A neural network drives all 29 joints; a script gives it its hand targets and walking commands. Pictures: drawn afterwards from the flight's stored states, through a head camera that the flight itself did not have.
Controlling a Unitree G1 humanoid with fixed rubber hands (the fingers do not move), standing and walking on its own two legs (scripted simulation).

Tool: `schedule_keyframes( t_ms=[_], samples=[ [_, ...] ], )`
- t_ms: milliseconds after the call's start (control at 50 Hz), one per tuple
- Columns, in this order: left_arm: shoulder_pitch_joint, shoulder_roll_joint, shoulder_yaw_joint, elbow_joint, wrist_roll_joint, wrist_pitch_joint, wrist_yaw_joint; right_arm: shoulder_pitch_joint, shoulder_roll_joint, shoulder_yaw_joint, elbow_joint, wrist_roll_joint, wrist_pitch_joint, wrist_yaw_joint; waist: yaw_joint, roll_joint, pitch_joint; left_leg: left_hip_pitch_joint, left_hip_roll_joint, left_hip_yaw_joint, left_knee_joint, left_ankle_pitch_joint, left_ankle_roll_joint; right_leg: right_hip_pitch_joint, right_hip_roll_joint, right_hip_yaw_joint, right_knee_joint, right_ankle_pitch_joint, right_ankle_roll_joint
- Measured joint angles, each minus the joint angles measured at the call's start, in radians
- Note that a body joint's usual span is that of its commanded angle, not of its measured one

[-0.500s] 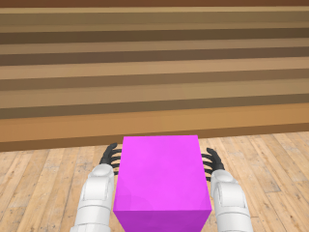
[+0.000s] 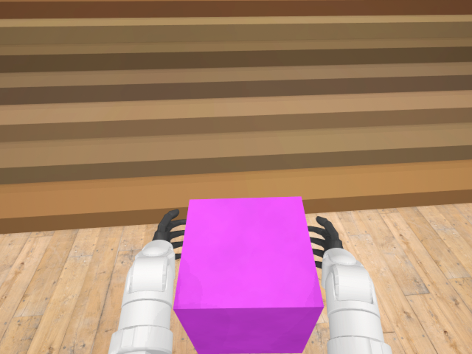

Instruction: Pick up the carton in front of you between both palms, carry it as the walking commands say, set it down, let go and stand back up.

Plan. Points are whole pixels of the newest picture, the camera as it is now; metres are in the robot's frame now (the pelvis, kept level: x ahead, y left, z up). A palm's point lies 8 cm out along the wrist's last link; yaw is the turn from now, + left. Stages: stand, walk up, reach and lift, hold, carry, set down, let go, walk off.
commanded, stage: hold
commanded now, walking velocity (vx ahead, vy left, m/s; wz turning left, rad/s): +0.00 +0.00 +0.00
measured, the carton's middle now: (247, 278) +0.30 +0.00 -0.03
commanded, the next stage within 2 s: carry in 0.24 s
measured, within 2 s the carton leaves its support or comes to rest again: neither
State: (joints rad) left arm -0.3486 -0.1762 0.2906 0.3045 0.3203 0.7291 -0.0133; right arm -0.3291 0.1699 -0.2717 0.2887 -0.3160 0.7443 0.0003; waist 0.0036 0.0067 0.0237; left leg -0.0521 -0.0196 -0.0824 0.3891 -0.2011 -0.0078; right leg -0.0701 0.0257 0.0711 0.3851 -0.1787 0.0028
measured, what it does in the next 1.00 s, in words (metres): walks ahead: right foot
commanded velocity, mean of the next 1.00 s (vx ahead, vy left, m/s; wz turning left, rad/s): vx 0.40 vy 0.00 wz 0.00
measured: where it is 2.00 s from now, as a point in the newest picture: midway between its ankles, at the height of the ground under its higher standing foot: (224, 250)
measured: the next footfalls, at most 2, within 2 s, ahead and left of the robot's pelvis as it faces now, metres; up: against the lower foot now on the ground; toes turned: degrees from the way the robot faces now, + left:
right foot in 0.76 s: +0.27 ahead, -0.08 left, +0.00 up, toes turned -9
left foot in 1.14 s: +0.56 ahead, +0.16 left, +0.00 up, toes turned +15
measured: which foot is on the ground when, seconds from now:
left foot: down 0.00-0.76, up 0.78-1.00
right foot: down 0.00-0.48, up 0.50-0.74, down 0.76-1.00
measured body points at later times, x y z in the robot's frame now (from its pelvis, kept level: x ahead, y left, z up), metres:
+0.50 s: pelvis +0.05 +0.02 -0.01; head +0.01 +0.03 +0.44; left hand +0.34 +0.18 +0.06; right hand +0.35 -0.12 +0.06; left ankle +0.03 +0.12 -0.74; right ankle +0.03 -0.12 -0.74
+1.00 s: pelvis +0.29 +0.02 +0.00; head +0.29 +0.03 +0.45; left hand +0.56 +0.20 +0.08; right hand +0.59 -0.11 +0.08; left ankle +0.34 +0.15 -0.70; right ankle +0.23 -0.07 -0.74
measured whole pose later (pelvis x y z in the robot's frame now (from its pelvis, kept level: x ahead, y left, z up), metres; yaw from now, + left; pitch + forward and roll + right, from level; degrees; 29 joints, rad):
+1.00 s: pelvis +0.29 +0.02 +0.00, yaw +3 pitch +5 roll +0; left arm -0.20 -0.14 0.12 -0.33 0.11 1.25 0.10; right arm -0.20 0.14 -0.13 -0.31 -0.10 1.25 -0.11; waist 0.03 -0.03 -0.12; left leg -0.57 0.10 0.12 0.77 -0.28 0.00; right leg -0.13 -0.02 -0.21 0.29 -0.26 -0.03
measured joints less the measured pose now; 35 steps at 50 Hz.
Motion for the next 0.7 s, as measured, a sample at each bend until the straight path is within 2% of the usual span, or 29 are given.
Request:
schedule_keyframes(
  t_ms=[280, 320, 360, 380, 420, 460, 500, 560, 600, 700],
  samples=[
    [0.066, 0.02, -0.061, -0.058, -0.028, 0.03, 0.009, 0.062, -0.017, 0.069, -0.047, 0.031, 0.026, -0.017, -0.001, -0.004, -0.017, 0.011, 0.002, -0.005, -0.025, -0.002, -0.001, 0.015, 0.0, -0.005, -0.03, -0.001, -0.001],
    [0.074, 0.021, -0.072, -0.078, -0.041, 0.04, 0.015, 0.073, -0.019, 0.074, -0.071, 0.046, 0.036, -0.021, -0.004, -0.005, -0.047, -0.049, 0.001, -0.006, 0.038, -0.055, 0.0, -0.036, 0.0, -0.012, 0.017, -0.041, -0.001],
    [0.089, 0.025, -0.095, -0.116, -0.061, 0.059, 0.024, 0.096, -0.025, 0.087, -0.115, 0.068, 0.051, -0.029, -0.011, -0.005, -0.081, -0.113, 0.01, 0.003, 0.109, -0.189, 0.001, -0.075, 0.0, -0.027, 0.046, -0.116, -0.005],
    [0.093, 0.026, -0.106, -0.143, -0.071, 0.073, 0.028, 0.107, -0.027, 0.092, -0.145, 0.081, 0.061, -0.032, -0.015, -0.01, -0.094, -0.146, 0.016, 0.018, 0.144, -0.213, 0.0, -0.089, -0.004, -0.034, 0.047, -0.123, -0.006],
    [0.097, 0.026, -0.125, -0.204, -0.089, 0.108, 0.039, 0.118, -0.029, 0.098, -0.205, 0.105, 0.087, -0.039, -0.022, -0.023, -0.113, -0.184, 0.024, 0.062, 0.16, -0.192, 0.0, -0.115, -0.018, -0.047, 0.055, -0.096, -0.006],
    [0.108, 0.029, -0.138, -0.265, -0.101, 0.144, 0.046, 0.12, -0.031, 0.104, -0.253, 0.129, 0.118, -0.046, -0.021, -0.031, -0.132, -0.188, 0.018, 0.086, 0.131, -0.116, 0.011, -0.142, -0.032, -0.047, 0.095, -0.09, 0.002],
    [0.139, 0.042, -0.141, -0.328, -0.118, 0.19, 0.05, 0.119, -0.028, 0.129, -0.278, 0.147, 0.159, -0.059, -0.011, -0.034, -0.159, -0.18, 0.01, 0.112, 0.125, -0.084, 0.029, -0.184, -0.049, -0.05, 0.192, -0.184, -0.001],
    [0.17, 0.065, -0.149, -0.403, -0.157, 0.279, 0.063, 0.129, -0.031, 0.174, -0.329, 0.16, 0.246, -0.083, -0.01, 0.005, -0.186, -0.15, 0.027, 0.126, 0.081, -0.117, 0.046, -0.273, -0.052, -0.122, 0.334, -0.266, -0.007],
    [0.165, 0.072, -0.154, -0.438, -0.179, 0.333, 0.068, 0.145, -0.034, 0.184, -0.385, 0.17, 0.301, -0.093, -0.011, 0.021, -0.188, -0.123, 0.039, 0.117, 0.024, -0.103, 0.039, -0.317, -0.046, -0.157, 0.33, -0.271, -0.01],
    [0.172, 0.055, -0.16, -0.541, -0.207, 0.409, 0.079, 0.169, -0.037, 0.187, -0.532, 0.191, 0.401, -0.112, -0.015, 0.044, -0.173, -0.047, 0.064, 0.102, -0.047, -0.127, 0.025, -0.358, -0.025, -0.234, 0.173, -0.13, -0.003]
  ],
)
